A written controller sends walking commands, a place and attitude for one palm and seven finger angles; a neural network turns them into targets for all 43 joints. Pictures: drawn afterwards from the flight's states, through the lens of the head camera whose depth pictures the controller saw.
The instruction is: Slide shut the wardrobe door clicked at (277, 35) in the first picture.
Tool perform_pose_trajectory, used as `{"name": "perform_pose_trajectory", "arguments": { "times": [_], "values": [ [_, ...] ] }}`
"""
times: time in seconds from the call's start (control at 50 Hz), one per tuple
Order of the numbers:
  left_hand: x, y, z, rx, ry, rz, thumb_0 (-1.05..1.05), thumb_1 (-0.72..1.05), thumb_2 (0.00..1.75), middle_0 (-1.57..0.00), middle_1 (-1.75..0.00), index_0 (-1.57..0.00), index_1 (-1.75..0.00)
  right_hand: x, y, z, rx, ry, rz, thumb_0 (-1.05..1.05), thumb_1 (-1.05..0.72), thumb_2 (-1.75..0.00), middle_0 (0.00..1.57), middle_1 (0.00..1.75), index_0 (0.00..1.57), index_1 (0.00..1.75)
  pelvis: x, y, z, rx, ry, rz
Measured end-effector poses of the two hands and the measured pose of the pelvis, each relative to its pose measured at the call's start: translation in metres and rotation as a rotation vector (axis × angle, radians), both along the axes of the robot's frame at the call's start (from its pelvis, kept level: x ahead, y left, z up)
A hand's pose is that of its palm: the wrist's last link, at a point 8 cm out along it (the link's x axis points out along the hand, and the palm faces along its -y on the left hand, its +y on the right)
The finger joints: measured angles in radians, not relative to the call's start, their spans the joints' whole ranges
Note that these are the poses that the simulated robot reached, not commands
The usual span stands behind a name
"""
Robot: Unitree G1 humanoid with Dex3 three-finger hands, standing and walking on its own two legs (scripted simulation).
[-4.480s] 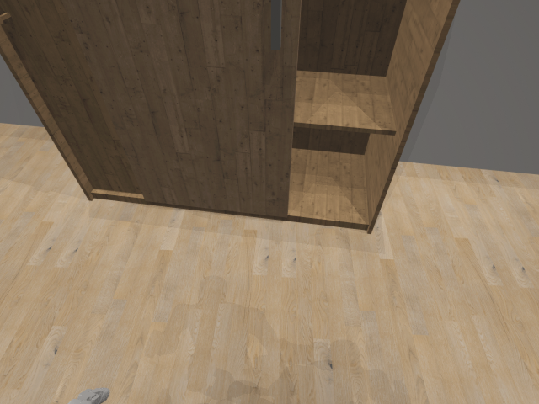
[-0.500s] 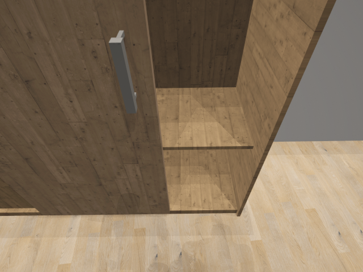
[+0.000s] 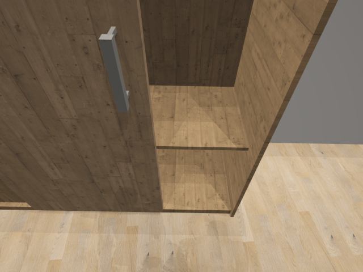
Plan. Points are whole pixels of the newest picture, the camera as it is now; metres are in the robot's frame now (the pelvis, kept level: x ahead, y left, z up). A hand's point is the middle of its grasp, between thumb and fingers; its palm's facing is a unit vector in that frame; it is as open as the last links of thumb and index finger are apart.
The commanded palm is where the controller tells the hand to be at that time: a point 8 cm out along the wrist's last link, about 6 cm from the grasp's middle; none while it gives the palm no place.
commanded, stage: come to a stop and stand still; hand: left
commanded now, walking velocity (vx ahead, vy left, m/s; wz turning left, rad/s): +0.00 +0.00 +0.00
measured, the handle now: (118, 72) +0.51 +0.18 +0.19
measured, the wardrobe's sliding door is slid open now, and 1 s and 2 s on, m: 0.38 0.38 0.38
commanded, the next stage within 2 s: look again from close up in 0.46 s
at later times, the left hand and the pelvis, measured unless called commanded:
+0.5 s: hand out of the picture +0.00 +0.16 -0.18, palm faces +0.05 -0.98 -0.19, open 7.4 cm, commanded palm none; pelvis +0.03 +0.00 +0.00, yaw +0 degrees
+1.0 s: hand out of the picture +0.06 +0.22 -0.18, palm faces -0.01 -0.98 -0.22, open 7.4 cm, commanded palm none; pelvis +0.03 +0.03 -0.01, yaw -1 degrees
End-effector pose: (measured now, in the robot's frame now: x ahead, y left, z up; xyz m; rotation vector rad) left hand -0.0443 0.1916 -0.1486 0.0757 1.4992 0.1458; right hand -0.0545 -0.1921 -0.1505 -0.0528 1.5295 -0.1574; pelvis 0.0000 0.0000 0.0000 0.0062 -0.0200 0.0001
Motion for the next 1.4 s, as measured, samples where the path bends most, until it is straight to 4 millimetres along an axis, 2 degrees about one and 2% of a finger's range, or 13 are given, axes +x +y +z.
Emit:
{"name": "perform_pose_trajectory", "arguments": {
  "times": [0.1, 0.24, 0.36, 0.56, 0.64, 0.84, 0.94, 1.04, 1.16, 1.4],
  "values": [
    [0.005, 0.0, 0.001, 0.007, -0.003, 0.011, 0.0, 0.91, 0.9, -0.2, -0.3, -0.2, -0.3, 0.034, -0.004, -0.001, -0.009, -0.062, 0.031, 0.0, -0.91, -0.9, 0.2, 0.29, 0.2, 0.3, 0.008, -0.001, 0.0, 0.003, 0.001, 0.003],
    [0.017, 0.004, 0.002, 0.023, -0.018, 0.01, 0.0, 0.91, 0.9, -0.2, -0.3, -0.2, -0.3, 0.061, -0.022, 0.0, -0.047, -0.097, 0.055, 0.01, -0.93, -0.9, 0.2, 0.29, 0.2, 0.3, 0.018, -0.001, 0.0, 0.008, 0.0, 0.003],
    [0.029, 0.01, 0.003, 0.037, -0.024, -0.001, 0.0, 0.91, 0.9, -0.2, -0.3, -0.2, -0.3, 0.079, -0.03, 0.002, -0.062, -0.124, 0.064, 0.01, -0.93, -0.9, 0.2, 0.29, 0.2, 0.3, 0.025, -0.003, 0.0, 0.011, 0.001, 0.002],
    [0.049, 0.018, 0.004, 0.058, -0.047, -0.014, 0.0, 0.91, 0.9, -0.2, -0.3, -0.2, -0.3, 0.091, -0.032, 0.001, -0.062, -0.126, 0.072, 0.0, -0.93, -0.9, 0.2, 0.29, 0.2, 0.3, 0.034, -0.003, 0.0, 0.014, 0.0, 0.001],
    [0.056, 0.023, 0.002, 0.069, -0.077, -0.06, 0.0, 0.91, 0.9, -0.2, -0.3, -0.2, -0.3, 0.097, -0.033, -0.002, -0.065, -0.161, 0.068, 0.0, -0.93, -0.9, 0.2, 0.29, 0.2, 0.3, 0.032, 0.003, -0.005, -0.016, 0.023, -0.014],
    [0.092, 0.054, -0.005, 0.082, -0.176, -0.086, 0.0, 0.9, 0.9, -0.2, -0.3, -0.2, -0.3, 0.101, -0.013, -0.005, -0.078, -0.209, 0.067, 0.0, -0.93, -0.9, 0.2, 0.29, 0.2, 0.3, 0.031, 0.023, -0.013, -0.004, 0.008, -0.017],
    [0.1, 0.068, -0.004, 0.084, -0.202, -0.096, 0.0, 0.91, 0.9, -0.2, -0.3, -0.2, -0.3, 0.1, -0.006, -0.001, -0.084, -0.215, 0.073, 0.0, -0.93, -0.9, 0.2, 0.29, 0.2, 0.3, 0.028, 0.03, -0.012, -0.002, 0.008, -0.02],
    [0.095, 0.077, -0.003, 0.082, -0.187, -0.101, 0.0, 0.91, 0.9, -0.2, -0.3, -0.2, -0.3, 0.098, 0.0, 0.003, -0.087, -0.215, 0.078, 0.0, -0.93, -0.9, 0.2, 0.29, 0.2, 0.3, 0.025, 0.036, -0.01, 0.0, 0.014, -0.023],
    [0.076, 0.084, -0.003, 0.08, -0.135, -0.093, 0.0, 0.91, 0.9, -0.2, -0.3, -0.2, -0.3, 0.096, 0.004, 0.005, -0.086, -0.206, 0.082, 0.0, -0.92, -0.9, 0.2, 0.29, 0.2, 0.3, 0.023, 0.041, -0.007, 0.002, 0.017, -0.024],
    [0.037, 0.079, 0.0, 0.067, -0.033, -0.068, 0.0, 0.91, 0.9, -0.2, -0.3, -0.2, -0.3, 0.09, 0.006, 0.005, -0.077, -0.176, 0.086, 0.0, -0.92, -0.9, 0.2, 0.29, 0.2, 0.3, 0.021, 0.043, -0.004, 0.006, 0.017, -0.024]
  ]
}}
